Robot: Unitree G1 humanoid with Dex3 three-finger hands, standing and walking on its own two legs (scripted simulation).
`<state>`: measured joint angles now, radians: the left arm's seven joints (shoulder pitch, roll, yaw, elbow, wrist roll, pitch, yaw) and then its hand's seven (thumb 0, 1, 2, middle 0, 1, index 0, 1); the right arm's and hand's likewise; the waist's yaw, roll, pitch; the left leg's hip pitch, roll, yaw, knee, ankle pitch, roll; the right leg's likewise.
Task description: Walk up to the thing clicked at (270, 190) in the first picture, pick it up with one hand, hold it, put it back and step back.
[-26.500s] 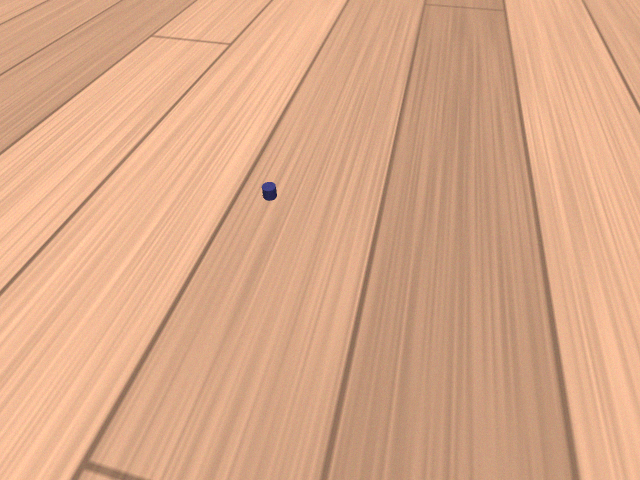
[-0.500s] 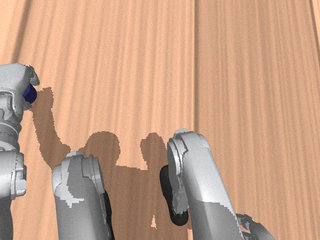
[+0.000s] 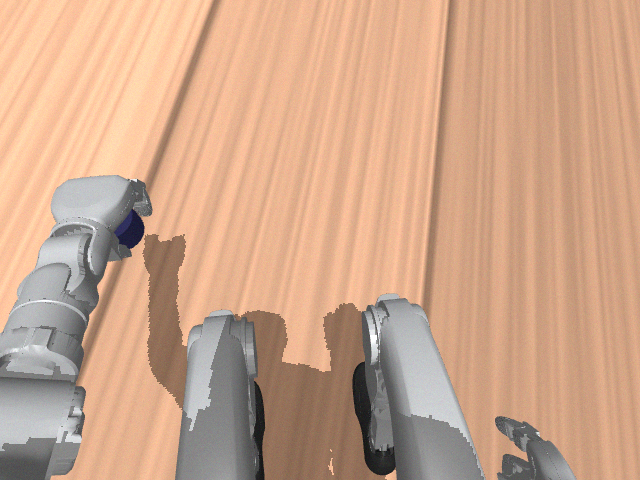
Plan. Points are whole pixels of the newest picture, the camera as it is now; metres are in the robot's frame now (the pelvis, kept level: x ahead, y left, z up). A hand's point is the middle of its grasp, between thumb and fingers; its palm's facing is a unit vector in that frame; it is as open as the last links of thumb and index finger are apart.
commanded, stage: lift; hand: left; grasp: from above
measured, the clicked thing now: (114, 223) +0.45 +0.28 -0.13
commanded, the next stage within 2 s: hold in 1.06 s
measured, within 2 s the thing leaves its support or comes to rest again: neither
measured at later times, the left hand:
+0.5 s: hand (20, 213) +0.37 +0.25 +0.11, palm faces -0.44 -0.10 -0.89, open 8.0 cm
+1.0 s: hand out of the picture +0.38 +0.24 +0.21, palm faces -0.43 -0.10 -0.90, open 8.0 cm
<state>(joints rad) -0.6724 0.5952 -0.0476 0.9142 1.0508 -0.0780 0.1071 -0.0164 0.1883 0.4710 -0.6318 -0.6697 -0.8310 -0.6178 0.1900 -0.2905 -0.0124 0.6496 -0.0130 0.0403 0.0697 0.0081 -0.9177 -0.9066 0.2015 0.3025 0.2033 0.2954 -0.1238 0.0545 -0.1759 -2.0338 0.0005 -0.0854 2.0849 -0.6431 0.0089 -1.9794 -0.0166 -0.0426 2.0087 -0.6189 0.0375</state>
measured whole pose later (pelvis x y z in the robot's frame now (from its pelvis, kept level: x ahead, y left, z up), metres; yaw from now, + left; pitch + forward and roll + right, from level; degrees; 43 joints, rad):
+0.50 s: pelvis +0.02 -0.01 +0.18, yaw +3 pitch +21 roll -2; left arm -0.38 0.48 -0.13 0.73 0.97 0.02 0.06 -0.02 0.19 0.47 -0.63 -0.67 -0.84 -0.62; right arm 0.20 -0.24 -0.02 0.68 0.05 0.03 -0.05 0.01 -0.91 -0.90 0.20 0.30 0.20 0.30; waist -0.08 0.04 -0.17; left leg -1.29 0.03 -0.04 1.46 -0.55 0.00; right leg -1.27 -0.01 -0.02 1.41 -0.52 0.02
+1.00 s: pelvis +0.06 +0.00 +0.29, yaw +2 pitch +12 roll -1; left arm -0.35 0.39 -0.18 0.84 0.98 0.04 0.14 -0.02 0.19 0.47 -0.63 -0.67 -0.83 -0.63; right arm 0.26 -0.24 -0.04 0.73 0.04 -0.01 -0.06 0.01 -0.91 -0.90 0.20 0.30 0.20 0.30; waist -0.06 0.04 -0.09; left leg -0.75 0.03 0.00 0.95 -0.41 0.00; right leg -0.74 -0.01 0.01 0.92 -0.38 0.02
